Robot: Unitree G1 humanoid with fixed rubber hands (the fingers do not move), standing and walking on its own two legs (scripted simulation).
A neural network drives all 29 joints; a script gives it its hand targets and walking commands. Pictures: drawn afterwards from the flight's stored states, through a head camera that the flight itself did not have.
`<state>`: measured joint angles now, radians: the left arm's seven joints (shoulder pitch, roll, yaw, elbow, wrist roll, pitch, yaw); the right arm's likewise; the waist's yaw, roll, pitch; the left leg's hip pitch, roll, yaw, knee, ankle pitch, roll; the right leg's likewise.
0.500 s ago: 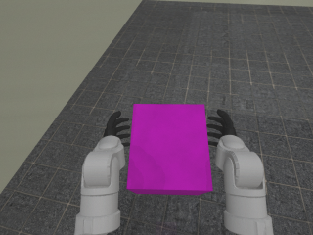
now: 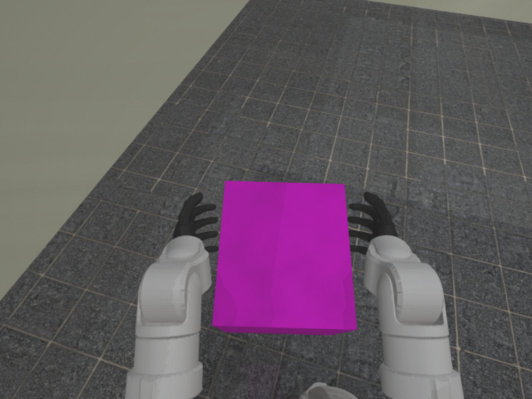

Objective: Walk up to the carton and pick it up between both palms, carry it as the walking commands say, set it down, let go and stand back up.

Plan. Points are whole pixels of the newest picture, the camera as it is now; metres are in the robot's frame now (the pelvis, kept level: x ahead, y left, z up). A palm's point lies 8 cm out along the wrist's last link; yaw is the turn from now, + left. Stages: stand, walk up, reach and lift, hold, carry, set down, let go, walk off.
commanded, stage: carry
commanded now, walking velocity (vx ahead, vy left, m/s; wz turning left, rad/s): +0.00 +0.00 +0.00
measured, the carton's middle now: (281, 263) +0.32 +0.00 -0.02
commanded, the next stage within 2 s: none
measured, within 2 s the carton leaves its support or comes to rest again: neither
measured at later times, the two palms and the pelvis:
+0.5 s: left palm (193, 202) +0.37 +0.14 +0.08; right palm (371, 203) +0.37 -0.13 +0.09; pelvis +0.09 +0.01 +0.00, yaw +0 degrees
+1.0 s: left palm (175, 212) +0.36 +0.17 +0.07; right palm (353, 212) +0.36 -0.10 +0.08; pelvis +0.07 +0.03 +0.00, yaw +0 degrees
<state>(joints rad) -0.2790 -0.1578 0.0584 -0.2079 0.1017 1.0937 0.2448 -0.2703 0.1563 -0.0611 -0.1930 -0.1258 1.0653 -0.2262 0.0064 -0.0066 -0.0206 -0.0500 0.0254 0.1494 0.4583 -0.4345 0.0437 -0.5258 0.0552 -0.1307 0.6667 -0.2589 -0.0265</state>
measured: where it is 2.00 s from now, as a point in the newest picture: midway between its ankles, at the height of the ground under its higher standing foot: outside the picture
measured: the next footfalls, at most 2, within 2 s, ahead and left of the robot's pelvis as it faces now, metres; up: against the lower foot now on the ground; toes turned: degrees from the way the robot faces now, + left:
right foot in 0.04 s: +0.16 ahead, -0.05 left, +0.00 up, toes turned +18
left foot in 0.28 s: +0.06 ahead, +0.13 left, +0.00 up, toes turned +3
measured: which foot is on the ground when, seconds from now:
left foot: down 0.00-0.08, up 0.10-0.26, down 0.28-1.00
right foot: up 0.00-0.02, down 0.04-1.00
